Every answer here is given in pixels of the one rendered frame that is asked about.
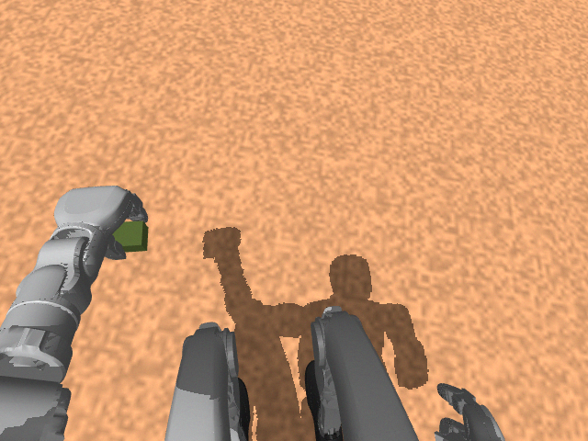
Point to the left robot hand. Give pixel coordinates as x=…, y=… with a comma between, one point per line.
x=105, y=208

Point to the right robot hand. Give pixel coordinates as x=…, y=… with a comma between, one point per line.
x=479, y=424

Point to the right robot foot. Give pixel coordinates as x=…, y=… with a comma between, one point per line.
x=313, y=399

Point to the small box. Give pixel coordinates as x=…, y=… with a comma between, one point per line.
x=133, y=235

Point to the left robot arm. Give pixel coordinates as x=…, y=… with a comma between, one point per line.
x=37, y=333

